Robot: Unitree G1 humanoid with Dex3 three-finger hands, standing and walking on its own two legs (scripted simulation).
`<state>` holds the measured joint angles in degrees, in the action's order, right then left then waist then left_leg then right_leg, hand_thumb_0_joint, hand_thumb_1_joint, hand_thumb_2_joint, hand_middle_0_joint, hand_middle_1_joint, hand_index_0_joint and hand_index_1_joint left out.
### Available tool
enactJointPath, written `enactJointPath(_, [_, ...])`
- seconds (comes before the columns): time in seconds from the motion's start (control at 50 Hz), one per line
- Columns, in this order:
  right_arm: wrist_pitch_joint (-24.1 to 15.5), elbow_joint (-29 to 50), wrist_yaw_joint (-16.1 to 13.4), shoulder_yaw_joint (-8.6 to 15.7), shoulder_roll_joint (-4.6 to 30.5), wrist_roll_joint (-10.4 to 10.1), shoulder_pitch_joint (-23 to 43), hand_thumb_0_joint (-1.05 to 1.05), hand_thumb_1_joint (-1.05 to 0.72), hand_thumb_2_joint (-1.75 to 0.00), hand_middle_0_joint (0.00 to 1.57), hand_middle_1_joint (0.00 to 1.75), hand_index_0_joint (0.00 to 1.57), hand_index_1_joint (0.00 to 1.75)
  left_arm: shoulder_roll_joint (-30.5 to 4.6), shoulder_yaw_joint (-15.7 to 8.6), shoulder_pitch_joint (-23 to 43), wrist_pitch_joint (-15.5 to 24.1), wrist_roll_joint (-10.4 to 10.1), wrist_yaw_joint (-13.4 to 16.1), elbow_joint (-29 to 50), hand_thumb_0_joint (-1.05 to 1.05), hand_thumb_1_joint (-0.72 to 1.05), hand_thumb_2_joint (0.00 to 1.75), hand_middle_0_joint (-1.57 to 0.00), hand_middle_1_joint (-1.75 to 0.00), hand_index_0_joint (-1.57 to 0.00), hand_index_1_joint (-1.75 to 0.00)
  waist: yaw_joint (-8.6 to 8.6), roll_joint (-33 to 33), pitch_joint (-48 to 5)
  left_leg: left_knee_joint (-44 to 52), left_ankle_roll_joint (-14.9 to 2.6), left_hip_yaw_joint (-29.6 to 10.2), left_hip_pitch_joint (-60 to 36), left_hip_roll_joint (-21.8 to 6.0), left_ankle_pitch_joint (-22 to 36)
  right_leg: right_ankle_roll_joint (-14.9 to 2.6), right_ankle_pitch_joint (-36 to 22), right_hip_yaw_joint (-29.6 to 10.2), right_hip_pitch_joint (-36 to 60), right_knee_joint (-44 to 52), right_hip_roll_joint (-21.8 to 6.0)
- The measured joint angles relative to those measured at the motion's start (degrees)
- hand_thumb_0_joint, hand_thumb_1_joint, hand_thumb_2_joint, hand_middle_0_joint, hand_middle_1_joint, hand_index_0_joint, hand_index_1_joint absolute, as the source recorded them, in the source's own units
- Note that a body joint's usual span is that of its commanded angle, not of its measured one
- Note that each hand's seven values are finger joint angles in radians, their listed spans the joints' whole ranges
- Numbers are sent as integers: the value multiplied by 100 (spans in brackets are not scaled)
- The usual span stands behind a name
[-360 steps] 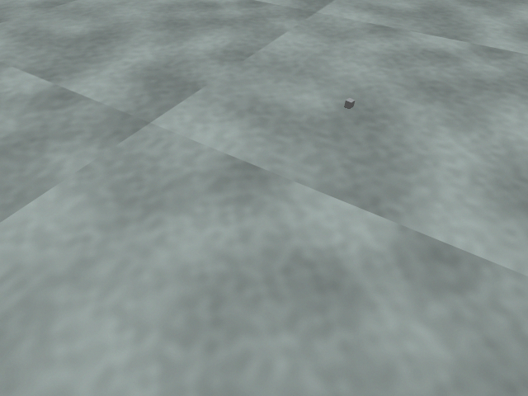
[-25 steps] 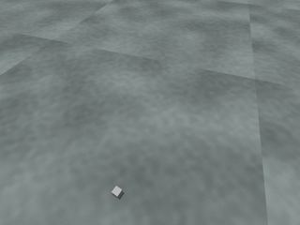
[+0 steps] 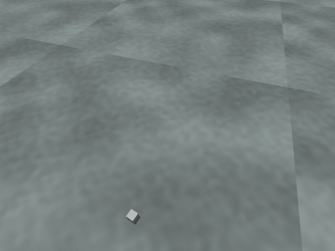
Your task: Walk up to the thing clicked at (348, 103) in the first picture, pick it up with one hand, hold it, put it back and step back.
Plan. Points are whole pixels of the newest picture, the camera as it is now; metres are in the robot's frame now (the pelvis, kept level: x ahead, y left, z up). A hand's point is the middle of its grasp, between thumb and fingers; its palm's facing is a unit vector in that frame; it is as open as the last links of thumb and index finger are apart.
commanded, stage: stand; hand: left
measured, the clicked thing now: (132, 216) +0.46 +0.22 -0.76
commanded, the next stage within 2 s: none
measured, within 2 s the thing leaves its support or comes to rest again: neither
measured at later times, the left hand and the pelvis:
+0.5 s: hand out of the picture +0.10 +0.23 -0.15, palm faces -0.03 -0.94 -0.35, open 7.4 cm; pelvis +0.01 -0.02 +0.00, yaw +0 degrees
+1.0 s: hand out of the picture +0.09 +0.23 -0.15, palm faces -0.04 -0.94 -0.35, open 7.4 cm; pelvis +0.01 -0.02 +0.00, yaw -1 degrees
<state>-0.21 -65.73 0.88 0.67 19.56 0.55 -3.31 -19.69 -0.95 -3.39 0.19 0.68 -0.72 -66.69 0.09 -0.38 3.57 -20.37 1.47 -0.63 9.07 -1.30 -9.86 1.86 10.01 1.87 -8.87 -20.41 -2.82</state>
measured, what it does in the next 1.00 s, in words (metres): stands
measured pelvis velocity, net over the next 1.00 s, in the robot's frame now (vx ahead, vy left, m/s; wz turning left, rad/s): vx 0.01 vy -0.02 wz -0.01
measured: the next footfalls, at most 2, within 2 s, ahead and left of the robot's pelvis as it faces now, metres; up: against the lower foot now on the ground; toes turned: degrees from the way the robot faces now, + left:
none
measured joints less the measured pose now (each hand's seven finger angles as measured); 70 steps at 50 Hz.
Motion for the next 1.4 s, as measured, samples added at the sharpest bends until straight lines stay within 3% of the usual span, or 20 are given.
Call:
enactJointPath(0.7, [-3, 34, -16, -7, 83, 0, -158, 0, -91, -89, 20, 30, 20, 30, 23, 62, -159, 35, -2, 15, 181, 1, 90, 90, -21, -30, -21, -30, 62, -54, -91, 269, 188, -29, -296, -210, 31, -181, 46, 43, 218, 121, 208])
enactJointPath(1.4, [-20, 50, -24, -55, 93, 5, -301, 0, -91, -89, 20, 30, 20, 30, -48, 110, -273, 21, -5, 1, 216, 1, 91, 90, -21, -30, -21, -30, 27, -11, -111, 300, 184, 34, -327, -217, 26, -184, 51, -19, 202, 108, 215])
